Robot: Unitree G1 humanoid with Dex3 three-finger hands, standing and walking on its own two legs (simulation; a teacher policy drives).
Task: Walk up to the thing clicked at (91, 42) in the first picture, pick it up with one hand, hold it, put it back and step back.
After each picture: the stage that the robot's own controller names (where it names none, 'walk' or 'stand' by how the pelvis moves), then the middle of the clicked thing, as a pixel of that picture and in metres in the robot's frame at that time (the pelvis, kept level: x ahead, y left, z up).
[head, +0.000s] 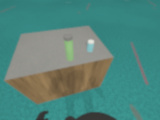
stand; (90, 46) +0.75 +0.02 -0.03
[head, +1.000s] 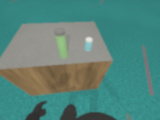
walk; (88, 44) +0.68 +0.05 +0.01
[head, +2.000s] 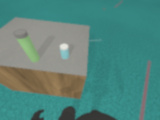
stand; (64, 51) +0.53 +0.23 +0.01
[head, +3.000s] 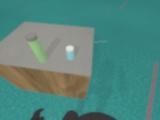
stand; (70, 53) +0.56 +0.19 -0.01
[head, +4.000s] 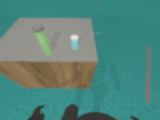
stand; (74, 42) +0.65 +0.16 +0.01
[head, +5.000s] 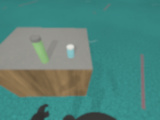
stand; (70, 51) +0.62 +0.20 -0.02
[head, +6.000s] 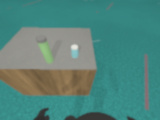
stand; (74, 51) +0.62 +0.17 -0.03
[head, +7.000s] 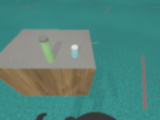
stand; (74, 51) +0.65 +0.17 -0.03
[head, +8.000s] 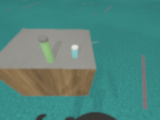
stand; (74, 51) +0.65 +0.16 -0.03
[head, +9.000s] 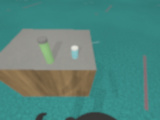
rise first; (74, 52) +0.63 +0.17 -0.03
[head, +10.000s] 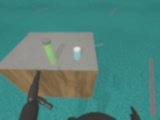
rise first; (77, 53) +0.64 +0.18 -0.02
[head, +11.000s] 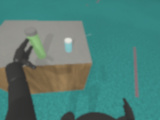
go down; (68, 45) +0.65 +0.16 +0.00
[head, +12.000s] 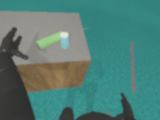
go down; (64, 40) +0.64 +0.17 +0.03
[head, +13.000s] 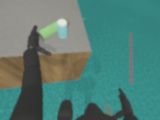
close in; (62, 29) +0.66 +0.17 +0.06
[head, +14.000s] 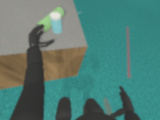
close; (56, 23) +0.67 +0.17 +0.08
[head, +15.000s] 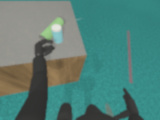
lift; (57, 34) +0.62 +0.18 +0.05
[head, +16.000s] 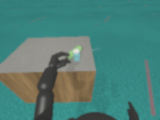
lift; (76, 55) +0.65 +0.16 +0.00
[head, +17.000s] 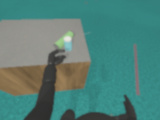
hold; (68, 43) +0.65 +0.17 +0.01
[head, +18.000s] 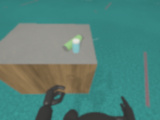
hold; (76, 45) +0.65 +0.15 +0.03
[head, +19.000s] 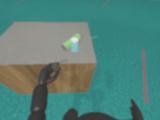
go down; (74, 45) +0.64 +0.15 +0.04
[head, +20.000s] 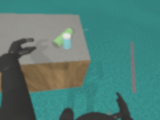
stand; (66, 41) +0.65 +0.16 +0.02
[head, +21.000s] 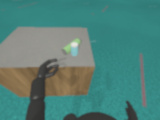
close; (74, 49) +0.65 +0.16 +0.01
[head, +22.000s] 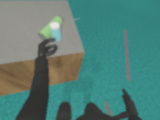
go down; (55, 32) +0.65 +0.18 +0.06
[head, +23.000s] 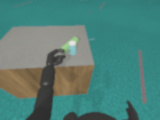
close; (72, 48) +0.64 +0.16 +0.02
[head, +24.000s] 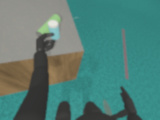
stand; (54, 30) +0.65 +0.18 +0.06
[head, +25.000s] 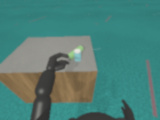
hold; (77, 55) +0.64 +0.15 +0.01
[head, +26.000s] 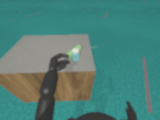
hold; (75, 55) +0.64 +0.16 -0.01
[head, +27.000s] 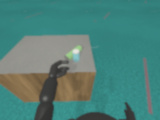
stand; (76, 55) +0.63 +0.15 -0.02
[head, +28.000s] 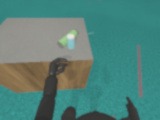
crouch; (70, 41) +0.66 +0.16 +0.03
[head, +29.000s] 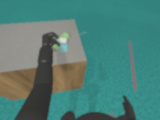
crouch; (63, 45) +0.66 +0.18 +0.00
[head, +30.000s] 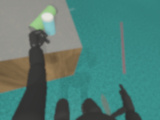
lower; (49, 24) +0.65 +0.18 +0.07
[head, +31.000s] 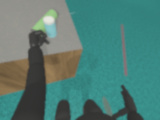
lower; (50, 27) +0.65 +0.18 +0.07
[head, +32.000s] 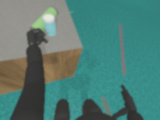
lower; (50, 25) +0.65 +0.18 +0.07
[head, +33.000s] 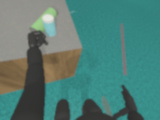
lower; (49, 26) +0.65 +0.18 +0.07
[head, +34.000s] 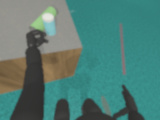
loosen; (49, 25) +0.65 +0.18 +0.07
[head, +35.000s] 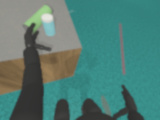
withdraw; (48, 25) +0.65 +0.18 +0.07
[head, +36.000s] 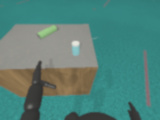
sink last; (75, 48) +0.61 +0.15 +0.02
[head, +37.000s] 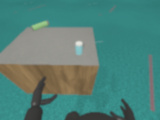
stand; (78, 48) +0.66 +0.16 +0.02
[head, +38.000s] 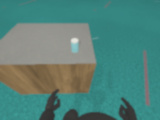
stand; (74, 45) +0.65 +0.17 +0.04
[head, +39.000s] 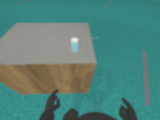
stand; (74, 45) +0.64 +0.16 +0.04
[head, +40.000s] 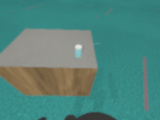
stand; (78, 51) +0.66 +0.14 -0.02
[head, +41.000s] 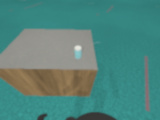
stand; (78, 52) +0.64 +0.13 -0.03
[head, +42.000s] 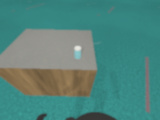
stand; (77, 52) +0.64 +0.14 -0.03
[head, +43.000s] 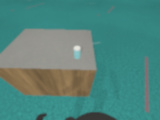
walk; (77, 52) +0.64 +0.15 -0.03
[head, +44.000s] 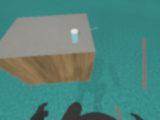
walk; (74, 36) +0.74 +0.19 +0.00
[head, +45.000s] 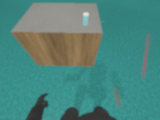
walk; (85, 19) +1.01 +0.10 +0.01
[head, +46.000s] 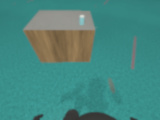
stand; (81, 20) +1.27 +0.20 -0.01
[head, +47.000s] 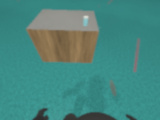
stand; (85, 21) +1.25 +0.13 -0.02
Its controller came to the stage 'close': yes
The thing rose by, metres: 0.00
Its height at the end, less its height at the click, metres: +0.00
